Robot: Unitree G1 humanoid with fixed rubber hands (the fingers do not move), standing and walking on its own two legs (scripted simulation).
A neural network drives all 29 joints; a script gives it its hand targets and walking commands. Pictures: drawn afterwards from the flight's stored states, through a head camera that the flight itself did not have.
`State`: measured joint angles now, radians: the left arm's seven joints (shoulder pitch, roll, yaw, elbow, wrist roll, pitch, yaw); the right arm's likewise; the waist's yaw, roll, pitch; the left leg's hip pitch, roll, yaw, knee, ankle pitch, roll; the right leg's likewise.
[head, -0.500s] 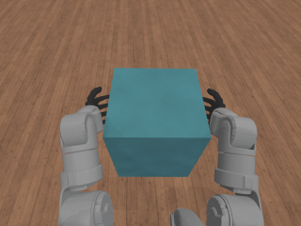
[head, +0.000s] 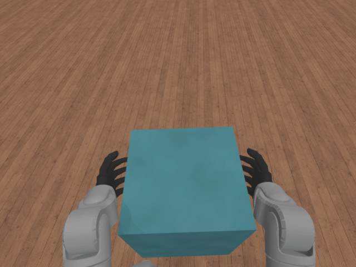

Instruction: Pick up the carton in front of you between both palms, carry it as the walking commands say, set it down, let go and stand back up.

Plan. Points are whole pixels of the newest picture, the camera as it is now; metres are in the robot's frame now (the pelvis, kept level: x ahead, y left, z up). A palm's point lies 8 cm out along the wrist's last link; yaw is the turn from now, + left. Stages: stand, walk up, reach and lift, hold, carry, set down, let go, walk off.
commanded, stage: carry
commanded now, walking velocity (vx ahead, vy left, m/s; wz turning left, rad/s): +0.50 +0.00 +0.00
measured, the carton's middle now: (183, 197) +0.26 +0.01 +0.01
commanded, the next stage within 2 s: none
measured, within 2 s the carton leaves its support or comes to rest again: neither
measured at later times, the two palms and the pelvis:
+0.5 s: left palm (126, 90) +0.56 +0.17 +0.09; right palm (231, 92) +0.53 -0.12 +0.09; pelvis +0.31 +0.04 +0.00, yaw -4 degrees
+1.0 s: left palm (150, 40) +0.86 +0.13 +0.09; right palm (228, 39) +0.87 -0.17 +0.08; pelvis +0.63 -0.02 +0.00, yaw +0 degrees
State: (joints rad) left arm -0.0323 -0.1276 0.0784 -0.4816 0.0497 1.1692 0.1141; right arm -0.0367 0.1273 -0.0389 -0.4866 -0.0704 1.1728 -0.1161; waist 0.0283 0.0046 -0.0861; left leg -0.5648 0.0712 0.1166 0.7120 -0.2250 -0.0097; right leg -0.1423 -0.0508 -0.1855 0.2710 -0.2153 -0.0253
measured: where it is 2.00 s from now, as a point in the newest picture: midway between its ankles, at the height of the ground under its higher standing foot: (184, 117)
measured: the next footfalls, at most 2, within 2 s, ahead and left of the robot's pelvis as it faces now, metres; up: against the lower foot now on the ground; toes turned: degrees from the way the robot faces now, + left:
left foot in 0.16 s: +0.30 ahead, +0.13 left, +0.00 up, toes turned +9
right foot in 0.68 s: +0.61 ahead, -0.11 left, +0.00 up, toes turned -13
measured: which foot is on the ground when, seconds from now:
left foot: up 0.00-0.14, down 0.16-0.72, up 0.74-1.00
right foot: down 0.00-0.20, up 0.22-0.66, down 0.68-1.00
